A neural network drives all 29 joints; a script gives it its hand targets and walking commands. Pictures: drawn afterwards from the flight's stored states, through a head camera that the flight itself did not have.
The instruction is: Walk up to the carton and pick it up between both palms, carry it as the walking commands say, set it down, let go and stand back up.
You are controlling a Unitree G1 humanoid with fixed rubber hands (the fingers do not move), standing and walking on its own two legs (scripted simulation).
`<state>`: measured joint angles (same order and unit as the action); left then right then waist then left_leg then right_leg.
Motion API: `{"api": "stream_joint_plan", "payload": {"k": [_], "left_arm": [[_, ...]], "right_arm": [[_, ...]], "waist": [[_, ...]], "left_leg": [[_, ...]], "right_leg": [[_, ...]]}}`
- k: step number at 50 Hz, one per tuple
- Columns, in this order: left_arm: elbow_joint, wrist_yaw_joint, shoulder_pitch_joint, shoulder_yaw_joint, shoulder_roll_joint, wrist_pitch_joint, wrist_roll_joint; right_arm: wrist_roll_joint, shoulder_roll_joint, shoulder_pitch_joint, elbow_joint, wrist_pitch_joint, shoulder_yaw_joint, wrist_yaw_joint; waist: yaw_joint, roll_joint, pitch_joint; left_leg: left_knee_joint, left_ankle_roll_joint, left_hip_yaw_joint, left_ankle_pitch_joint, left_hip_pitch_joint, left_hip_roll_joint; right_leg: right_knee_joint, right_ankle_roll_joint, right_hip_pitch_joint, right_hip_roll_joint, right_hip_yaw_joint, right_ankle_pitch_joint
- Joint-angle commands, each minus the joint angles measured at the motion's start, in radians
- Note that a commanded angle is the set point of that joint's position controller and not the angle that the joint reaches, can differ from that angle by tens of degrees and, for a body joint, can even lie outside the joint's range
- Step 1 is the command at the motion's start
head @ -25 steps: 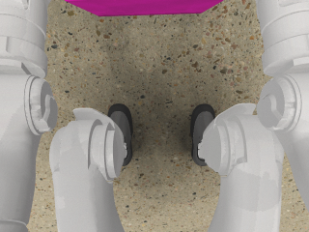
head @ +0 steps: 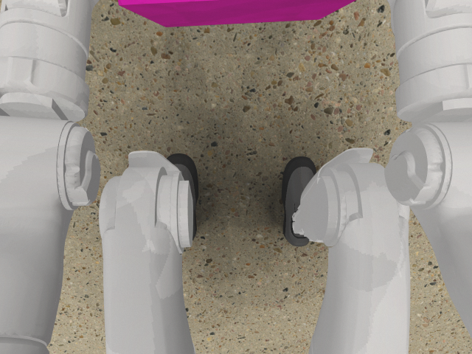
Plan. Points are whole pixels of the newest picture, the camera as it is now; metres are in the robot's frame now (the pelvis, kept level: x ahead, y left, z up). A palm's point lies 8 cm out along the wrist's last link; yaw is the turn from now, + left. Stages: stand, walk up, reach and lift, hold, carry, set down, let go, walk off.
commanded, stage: reach and lift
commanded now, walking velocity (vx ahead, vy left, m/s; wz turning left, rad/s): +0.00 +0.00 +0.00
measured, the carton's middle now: out of the picture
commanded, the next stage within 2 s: none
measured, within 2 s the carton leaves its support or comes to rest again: neither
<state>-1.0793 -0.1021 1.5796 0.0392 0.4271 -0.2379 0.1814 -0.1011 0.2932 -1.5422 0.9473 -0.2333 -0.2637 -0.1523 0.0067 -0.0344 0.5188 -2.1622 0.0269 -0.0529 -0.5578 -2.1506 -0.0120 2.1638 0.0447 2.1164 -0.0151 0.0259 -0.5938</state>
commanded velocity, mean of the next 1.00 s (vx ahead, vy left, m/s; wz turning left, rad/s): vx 0.00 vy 0.00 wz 0.00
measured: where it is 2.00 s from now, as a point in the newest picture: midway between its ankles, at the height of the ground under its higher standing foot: (240, 215)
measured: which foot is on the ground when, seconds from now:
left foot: down 0.00-1.00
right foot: down 0.00-1.00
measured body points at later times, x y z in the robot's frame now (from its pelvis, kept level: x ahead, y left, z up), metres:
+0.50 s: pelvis +0.00 -0.01 +0.03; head +0.38 +0.01 +0.26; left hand +0.58 +0.19 -0.13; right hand +0.59 -0.15 -0.11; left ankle +0.12 +0.13 -0.35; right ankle +0.12 -0.13 -0.35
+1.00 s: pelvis -0.02 +0.00 +0.08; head +0.35 +0.02 +0.33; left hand +0.56 +0.18 -0.07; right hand +0.56 -0.15 -0.04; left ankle +0.12 +0.13 -0.35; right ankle +0.12 -0.13 -0.35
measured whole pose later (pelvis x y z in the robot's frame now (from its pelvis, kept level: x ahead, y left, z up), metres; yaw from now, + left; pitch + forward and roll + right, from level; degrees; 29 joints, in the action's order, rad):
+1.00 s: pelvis -0.02 +0.00 +0.08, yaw +0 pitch +29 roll -1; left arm -0.80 -0.16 1.48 0.25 0.31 -0.40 -0.01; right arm 0.09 0.16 -1.45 0.62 -0.38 -0.44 -0.14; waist -0.01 -0.02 0.52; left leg -1.88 0.02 -0.04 -0.49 -1.90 -0.01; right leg 1.89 0.05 1.87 -0.02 0.04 -0.52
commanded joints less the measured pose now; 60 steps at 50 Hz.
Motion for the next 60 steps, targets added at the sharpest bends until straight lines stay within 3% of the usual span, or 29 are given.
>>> {"api": "stream_joint_plan", "payload": {"k": [1,3,5,7,9,11,14,16,17,19,20,23,26,27,28,29,33,36,39,42,44,45,46,51,55,56,57,59,60], "left_arm": [[0.391,0.299,0.729,-0.193,-0.986,0.051,0.1],[0.397,0.299,0.758,-0.196,-0.964,0.047,0.122],[0.288,0.312,0.642,-0.154,-0.969,0.015,0.076],[0.28,0.322,0.598,-0.102,-0.991,0.006,0.039],[0.344,0.322,0.623,-0.151,-1.017,-0.001,0.077],[0.415,0.327,0.674,-0.138,-0.977,0.004,0.078],[0.56,0.314,0.804,-0.207,-0.953,0.013,0.097],[0.511,0.309,0.717,-0.164,-0.951,0.002,0.072],[0.532,0.303,0.739,-0.2,-0.971,-0.007,0.078],[0.504,0.312,0.684,-0.187,-0.968,-0.008,0.046],[0.532,0.312,0.693,-0.222,-1.017,-0.02,0.071],[0.538,0.322,0.704,-0.203,-1.017,-0.011,0.068],[0.473,0.342,0.616,-0.204,-1.071,-0.039,0.04],[0.466,0.339,0.579,-0.194,-1.063,-0.039,0.009],[0.536,0.339,0.657,-0.21,-1.076,-0.041,0.036],[0.564,0.335,0.714,-0.225,-1.063,-0.03,0.061],[0.545,0.332,0.657,-0.221,-1.072,-0.046,0.036],[0.521,0.33,0.653,-0.226,-1.084,-0.052,0.033],[0.559,0.337,0.678,-0.227,-1.121,-0.064,0.037],[0.51,0.334,0.669,-0.172,-1.127,-0.084,0.019],[0.674,0.328,0.752,-0.253,-1.099,-0.074,0.051],[0.578,0.331,0.697,-0.236,-1.113,-0.085,0.026],[0.524,0.329,0.639,-0.176,-1.125,-0.092,-0.009],[0.516,0.35,0.637,-0.17,-1.171,-0.1,-0.031],[0.623,0.351,0.66,-0.235,-1.145,-0.103,-0.01],[0.57,0.355,0.635,-0.198,-1.172,-0.108,-0.015],[0.583,0.35,0.631,-0.174,-1.178,-0.107,-0.02],[0.669,0.36,0.709,-0.242,-1.171,-0.117,0.021],[0.607,0.363,0.651,-0.244,-1.183,-0.123,0.006]], "right_arm": [[-0.053,-0.916,-0.551,-0.141,-0.014,0.29,0.351],[-0.025,-0.893,-0.556,-0.139,-0.031,0.293,0.35],[-0.014,-0.915,-0.587,-0.178,-0.044,0.311,0.354],[-0.019,-0.929,-0.572,-0.203,-0.051,0.303,0.368],[-0.037,-0.867,-0.633,-0.3,-0.046,0.328,0.366],[-0.01,-0.937,-0.588,-0.254,-0.071,0.34,0.366],[-0.024,-0.974,-0.534,-0.234,-0.086,0.335,0.368],[-0.058,-0.985,-0.572,-0.273,-0.087,0.381,0.374],[-0.077,-0.95,-0.675,-0.39,-0.071,0.414,0.365],[-0.058,-0.979,-0.608,-0.332,-0.071,0.393,0.359],[-0.077,-0.941,-0.676,-0.429,-0.069,0.431,0.347],[-0.024,-1.024,-0.497,-0.25,-0.101,0.378,0.357],[-0.025,-1.016,-0.559,-0.345,-0.098,0.411,0.357],[-0.031,-1.025,-0.532,-0.323,-0.098,0.401,0.362],[-0.003,-1.013,-0.54,-0.346,-0.098,0.383,0.362],[-0.005,-1.025,-0.5,-0.262,-0.111,0.359,0.367],[0.009,-1.01,-0.502,-0.321,-0.111,0.363,0.368],[-0.015,-1.03,-0.539,-0.342,-0.118,0.405,0.374],[0.027,-1.027,-0.506,-0.34,-0.134,0.372,0.382],[0.021,-0.994,-0.55,-0.311,-0.147,0.347,0.394],[-0.026,-1.043,-0.619,-0.459,-0.142,0.434,0.387],[-0.005,-1.046,-0.56,-0.373,-0.154,0.417,0.39],[-0.024,-1.038,-0.612,-0.389,-0.143,0.415,0.389],[0.05,-1.111,-0.442,-0.241,-0.172,0.319,0.405],[0.01,-1.106,-0.481,-0.339,-0.175,0.405,0.409],[0.025,-1.11,-0.486,-0.337,-0.176,0.382,0.406],[0.005,-1.122,-0.531,-0.343,-0.175,0.394,0.41],[0.036,-1.104,-0.518,-0.397,-0.191,0.42,0.394],[0.021,-1.113,-0.467,-0.353,-0.19,0.417,0.393]], "waist": [[-0.043,0.091,-1.651],[-0.07,0.067,-1.66],[-0.009,0.059,-1.626],[0.001,0.074,-1.619],[-0.037,0.111,-1.728],[-0.024,-0.018,-1.757],[-0.008,0.044,-1.887],[0.056,0.025,-1.913],[0.046,0.039,-2.053],[0.062,0.032,-1.963],[0.044,0.06,-2.121],[-0.004,0.019,-1.955],[0.021,0.064,-2.057],[0.062,0.102,-2.01],[0.0,0.057,-2.078],[-0.015,0.082,-2.044],[-0.037,0.092,-2.087],[0.002,0.046,-2.106],[-0.051,0.07,-2.164],[-0.045,0.089,-2.114],[-0.02,0.047,-2.353],[-0.034,0.055,-2.27],[0.018,0.081,-2.191],[-0.036,0.066,-2.143],[-0.001,0.088,-2.278],[-0.028,0.053,-2.277],[0.003,0.051,-2.255],[-0.057,0.026,-2.383],[-0.031,0.058,-2.337]], "left_leg": [[0.157,-0.019,0.153,0.308,0.68,-0.086],[0.162,-0.023,0.144,0.322,0.699,-0.085],[0.186,-0.031,0.151,0.279,0.67,-0.083],[0.193,-0.032,0.16,0.319,0.671,-0.091],[0.182,-0.023,0.15,0.359,0.744,-0.089],[0.209,-0.038,0.14,0.322,0.641,-0.092],[0.193,-0.025,0.162,0.395,0.734,-0.091],[0.214,-0.029,0.175,0.384,0.781,-0.097],[0.209,-0.03,0.153,0.452,0.866,-0.094],[0.221,-0.033,0.164,0.445,0.773,-0.09],[0.202,-0.021,0.177,0.474,0.851,-0.088],[0.239,-0.029,0.168,0.394,0.737,-0.097],[0.259,-0.023,0.178,0.427,0.782,-0.099],[0.265,-0.025,0.181,0.425,0.791,-0.096],[0.282,-0.017,0.167,0.43,0.793,-0.105],[0.282,-0.013,0.168,0.383,0.8,-0.092],[0.308,-0.01,0.144,0.412,0.859,-0.105],[0.332,-0.022,0.154,0.369,0.85,-0.106],[0.35,-0.008,0.159,0.339,0.903,-0.111],[0.387,-0.009,0.145,0.309,0.91,-0.101],[0.367,-0.015,0.163,0.402,0.999,-0.114],[0.394,-0.014,0.137,0.383,0.999,-0.107],[0.405,-0.022,0.16,0.35,0.936,-0.115],[0.455,-0.019,0.147,0.3,0.925,-0.111],[0.46,-0.012,0.165,0.351,0.979,-0.112],[0.45,-0.01,0.171,0.331,0.959,-0.117],[0.468,-0.016,0.16,0.331,0.965,-0.119],[0.476,-0.01,0.16,0.347,0.979,-0.125],[0.47,-0.01,0.166,0.348,0.977,-0.124]], "right_leg": [[-0.166,-0.051,-0.494,-0.092,-0.134,0.276],[-0.179,-0.048,-0.491,-0.089,-0.141,0.266],[-0.193,-0.048,-0.515,-0.084,-0.13,0.228],[-0.208,-0.042,-0.495,-0.094,-0.129,0.268],[-0.214,-0.049,-0.508,-0.096,-0.137,0.292],[-0.206,-0.034,-0.644,-0.094,-0.128,0.323],[-0.207,-0.039,-0.638,-0.106,-0.119,0.383],[-0.229,-0.031,-0.654,-0.103,-0.12,0.342],[-0.205,-0.034,-0.689,-0.11,-0.135,0.399],[-0.215,-0.031,-0.684,-0.111,-0.117,0.414],[-0.224,-0.035,-0.761,-0.112,-0.115,0.431],[-0.256,-0.031,-0.686,-0.112,-0.114,0.368],[-0.261,-0.035,-0.763,-0.119,-0.12,0.412],[-0.273,-0.039,-0.668,-0.121,-0.114,0.375],[-0.276,-0.035,-0.726,-0.126,-0.131,0.412],[-0.285,-0.041,-0.682,-0.118,-0.124,0.36],[-0.3,-0.032,-0.643,-0.118,-0.143,0.359],[-0.332,-0.034,-0.681,-0.119,-0.127,0.317],[-0.369,-0.034,-0.7,-0.114,-0.142,0.299],[-0.393,-0.039,-0.657,-0.105,-0.134,0.25],[-0.405,-0.027,-0.82,-0.113,-0.119,0.356],[-0.385,-0.024,-0.739,-0.118,-0.147,0.322],[-0.407,-0.023,-0.743,-0.115,-0.133,0.284],[-0.442,-0.033,-0.688,-0.127,-0.143,0.244],[-0.46,-0.025,-0.799,-0.122,-0.124,0.317],[-0.465,-0.022,-0.792,-0.125,-0.138,0.299],[-0.458,-0.019,-0.773,-0.123,-0.132,0.28],[-0.48,-0.018,-0.92,-0.129,-0.123,0.349],[-0.481,-0.022,-0.872,-0.135,-0.121,0.333]]}}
